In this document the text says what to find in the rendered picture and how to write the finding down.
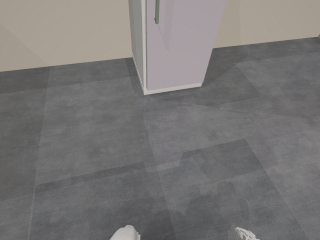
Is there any fridge door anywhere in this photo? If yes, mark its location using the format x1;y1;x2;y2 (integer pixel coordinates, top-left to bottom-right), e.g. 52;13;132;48
145;0;227;91

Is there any robot left thigh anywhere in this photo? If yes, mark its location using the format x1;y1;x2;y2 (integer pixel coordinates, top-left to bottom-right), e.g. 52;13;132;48
110;227;141;240

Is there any robot right hand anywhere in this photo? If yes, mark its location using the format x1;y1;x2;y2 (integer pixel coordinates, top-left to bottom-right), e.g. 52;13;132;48
235;227;260;240

